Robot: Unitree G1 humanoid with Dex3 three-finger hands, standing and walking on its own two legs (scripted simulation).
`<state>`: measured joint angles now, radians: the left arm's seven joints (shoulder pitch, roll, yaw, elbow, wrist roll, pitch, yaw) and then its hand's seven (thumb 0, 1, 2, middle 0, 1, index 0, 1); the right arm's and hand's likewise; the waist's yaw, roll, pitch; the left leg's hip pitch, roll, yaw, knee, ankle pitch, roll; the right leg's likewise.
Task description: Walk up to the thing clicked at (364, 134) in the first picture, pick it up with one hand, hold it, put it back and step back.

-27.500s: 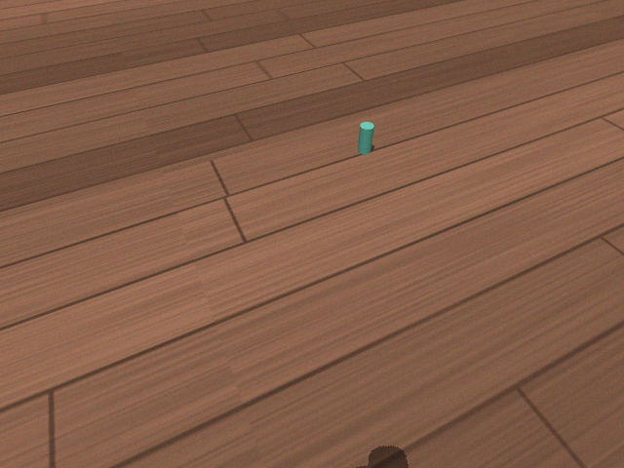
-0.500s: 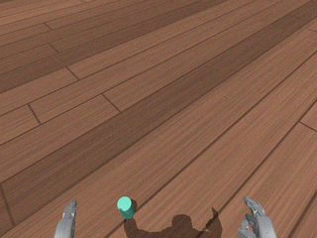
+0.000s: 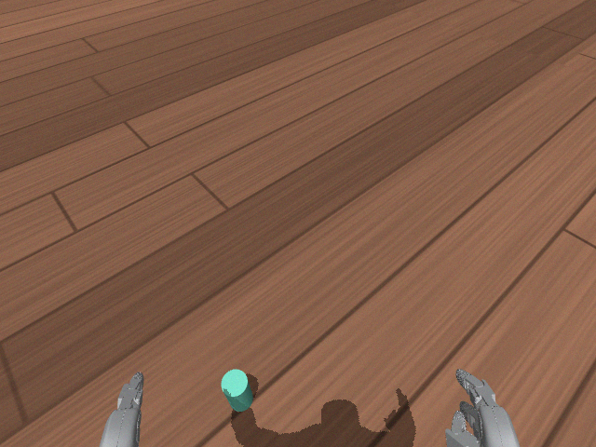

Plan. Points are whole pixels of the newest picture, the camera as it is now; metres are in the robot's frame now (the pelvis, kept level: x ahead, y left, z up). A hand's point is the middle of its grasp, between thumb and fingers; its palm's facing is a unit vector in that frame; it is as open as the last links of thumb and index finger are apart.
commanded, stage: home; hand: left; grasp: from the side
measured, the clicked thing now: (238, 391) +0.40 +0.18 -0.65
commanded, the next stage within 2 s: stand in 0.28 s
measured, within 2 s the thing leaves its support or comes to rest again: neither
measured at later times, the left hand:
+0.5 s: hand (170, 442) +0.17 +0.18 -0.06, palm faces +0.11 -0.96 -0.28, open 16.8 cm
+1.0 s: hand out of the picture +0.10 +0.24 -0.12, palm faces -0.01 -0.94 -0.34, open 7.7 cm
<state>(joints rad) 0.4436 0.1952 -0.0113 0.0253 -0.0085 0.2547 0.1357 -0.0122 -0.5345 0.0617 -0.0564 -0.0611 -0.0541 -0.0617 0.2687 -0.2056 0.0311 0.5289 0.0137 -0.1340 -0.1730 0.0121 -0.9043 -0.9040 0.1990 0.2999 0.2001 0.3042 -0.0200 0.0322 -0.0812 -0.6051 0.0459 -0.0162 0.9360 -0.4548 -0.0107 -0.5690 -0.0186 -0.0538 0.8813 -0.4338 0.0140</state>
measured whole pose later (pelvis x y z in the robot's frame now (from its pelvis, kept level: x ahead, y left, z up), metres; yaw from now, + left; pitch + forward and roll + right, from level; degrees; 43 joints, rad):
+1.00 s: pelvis +0.00 +0.01 +0.02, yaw +1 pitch +0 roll +0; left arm 0.23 0.33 0.02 0.77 0.04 0.01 0.02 0.00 0.83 0.89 -0.20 -0.30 -0.20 -0.30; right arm 0.20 -0.31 -0.04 0.88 -0.05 -0.02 -0.01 0.01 -0.91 -0.90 0.20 0.30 0.20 0.30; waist 0.01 -0.01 0.03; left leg -0.36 0.00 0.01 0.72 -0.37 0.01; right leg -0.35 -0.06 -0.04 0.72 -0.37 0.03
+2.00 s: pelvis -0.01 -0.01 +0.06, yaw +1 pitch -3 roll +0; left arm 0.14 0.32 0.00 1.16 0.02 -0.01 0.00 0.00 0.90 0.90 -0.20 -0.30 -0.20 -0.30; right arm 0.14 -0.33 -0.01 1.16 -0.02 0.00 0.00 0.00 -0.91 -0.90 0.20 0.30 0.20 0.30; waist 0.00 0.02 0.06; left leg -0.14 0.01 0.00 0.35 -0.16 -0.01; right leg -0.13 -0.04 -0.06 0.36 -0.18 0.01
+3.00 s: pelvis -0.01 -0.02 +0.05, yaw +1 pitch -2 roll -1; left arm 0.09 0.34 0.05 1.08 0.00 0.01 -0.01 0.00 0.90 0.90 -0.21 -0.30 -0.20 -0.30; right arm 0.09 -0.37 -0.02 1.09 0.01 0.02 0.01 0.00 -0.91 -0.90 0.20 0.30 0.20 0.30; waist -0.01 0.03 0.11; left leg -0.21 0.04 -0.01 0.46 -0.20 -0.01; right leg -0.18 -0.01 -0.06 0.41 -0.20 -0.01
